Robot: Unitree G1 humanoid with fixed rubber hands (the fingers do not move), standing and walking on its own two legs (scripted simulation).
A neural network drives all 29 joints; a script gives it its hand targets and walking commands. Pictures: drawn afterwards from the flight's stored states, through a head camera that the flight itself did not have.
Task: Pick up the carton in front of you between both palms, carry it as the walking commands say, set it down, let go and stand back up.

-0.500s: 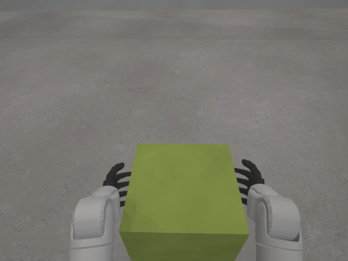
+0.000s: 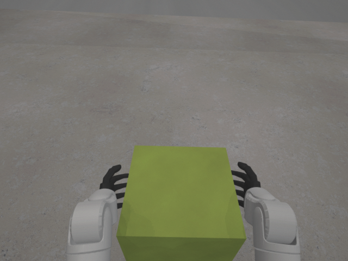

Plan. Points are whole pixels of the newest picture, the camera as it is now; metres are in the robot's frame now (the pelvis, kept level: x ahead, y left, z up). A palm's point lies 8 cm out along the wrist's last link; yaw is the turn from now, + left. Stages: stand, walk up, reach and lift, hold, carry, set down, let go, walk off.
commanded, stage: carry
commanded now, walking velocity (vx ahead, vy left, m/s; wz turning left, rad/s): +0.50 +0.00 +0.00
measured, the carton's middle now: (178, 213) +0.26 +0.00 -0.01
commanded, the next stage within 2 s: none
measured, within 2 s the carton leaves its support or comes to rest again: neither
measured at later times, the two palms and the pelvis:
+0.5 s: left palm (137, 97) +0.56 +0.13 +0.09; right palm (234, 98) +0.58 -0.17 +0.09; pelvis +0.30 -0.03 +0.01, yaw +4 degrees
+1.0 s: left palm (134, 75) +0.69 +0.16 +0.10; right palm (220, 73) +0.71 -0.14 +0.11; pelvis +0.43 +0.00 +0.02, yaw +3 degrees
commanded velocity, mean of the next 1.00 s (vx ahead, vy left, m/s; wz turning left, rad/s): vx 0.10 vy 0.00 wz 0.00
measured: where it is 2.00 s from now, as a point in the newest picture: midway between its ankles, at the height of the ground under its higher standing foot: (168, 241)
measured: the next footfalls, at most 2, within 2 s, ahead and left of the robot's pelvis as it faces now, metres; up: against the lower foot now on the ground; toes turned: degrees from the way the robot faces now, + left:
right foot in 0.40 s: +0.46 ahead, -0.10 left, +0.00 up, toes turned +1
left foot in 0.60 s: +0.34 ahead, +0.09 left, +0.02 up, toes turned +11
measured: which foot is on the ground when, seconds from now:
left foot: down 0.00-0.42, up 0.44-0.58, down 0.60-1.00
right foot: up 0.00-0.38, down 0.40-1.00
